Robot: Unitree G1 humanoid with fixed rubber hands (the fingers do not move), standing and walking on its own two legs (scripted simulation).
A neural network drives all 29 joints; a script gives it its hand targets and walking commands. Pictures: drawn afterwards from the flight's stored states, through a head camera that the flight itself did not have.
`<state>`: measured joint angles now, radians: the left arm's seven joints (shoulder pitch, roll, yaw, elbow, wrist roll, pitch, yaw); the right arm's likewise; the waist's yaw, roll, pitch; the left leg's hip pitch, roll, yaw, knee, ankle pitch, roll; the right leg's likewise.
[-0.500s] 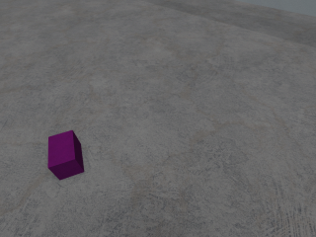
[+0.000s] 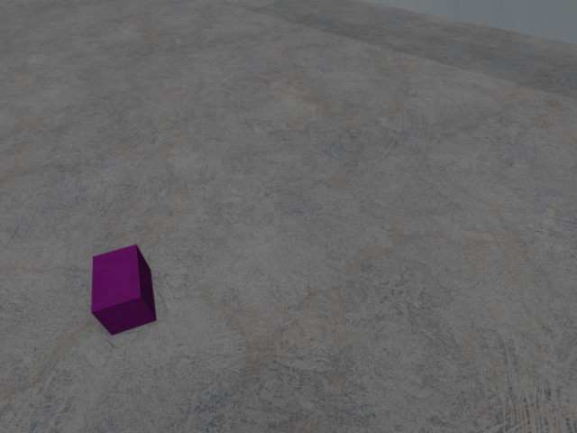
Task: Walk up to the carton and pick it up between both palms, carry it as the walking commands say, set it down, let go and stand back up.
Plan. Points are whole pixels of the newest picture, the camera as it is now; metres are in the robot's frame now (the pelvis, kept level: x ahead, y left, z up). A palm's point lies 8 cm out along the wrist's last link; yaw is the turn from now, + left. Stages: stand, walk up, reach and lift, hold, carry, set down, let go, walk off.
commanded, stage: stand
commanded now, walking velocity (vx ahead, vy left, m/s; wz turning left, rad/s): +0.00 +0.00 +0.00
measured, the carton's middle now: (124, 288) +0.80 +0.71 -0.69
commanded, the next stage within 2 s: walk up in 1.08 s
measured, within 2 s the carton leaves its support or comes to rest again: neither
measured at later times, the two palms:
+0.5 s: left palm out of the picture +0.06 +0.28 -0.12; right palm out of the picture +0.06 -0.28 -0.13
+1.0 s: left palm out of the picture +0.06 +0.28 -0.12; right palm out of the picture +0.07 -0.28 -0.13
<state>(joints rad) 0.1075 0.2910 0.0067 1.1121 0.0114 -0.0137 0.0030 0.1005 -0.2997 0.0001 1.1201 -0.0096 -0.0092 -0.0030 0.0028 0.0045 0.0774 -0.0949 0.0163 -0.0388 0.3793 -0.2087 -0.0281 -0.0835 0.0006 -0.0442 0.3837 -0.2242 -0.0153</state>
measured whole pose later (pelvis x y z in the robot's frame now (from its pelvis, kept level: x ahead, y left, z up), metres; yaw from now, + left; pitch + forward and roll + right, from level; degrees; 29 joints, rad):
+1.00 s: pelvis +0.00 +0.00 +0.00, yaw +0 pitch -4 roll +0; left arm 0.10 0.30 0.01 1.13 0.01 -0.01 0.00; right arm 0.11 -0.31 0.00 1.14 -0.01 -0.01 0.00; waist 0.01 0.01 0.08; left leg -0.09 0.02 -0.05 0.34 -0.18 -0.03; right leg -0.08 0.00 -0.05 0.35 -0.20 -0.02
